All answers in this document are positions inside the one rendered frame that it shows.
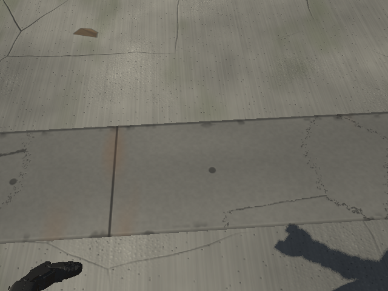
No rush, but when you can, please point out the left robot hand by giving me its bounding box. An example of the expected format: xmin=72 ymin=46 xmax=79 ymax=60
xmin=8 ymin=261 xmax=82 ymax=291

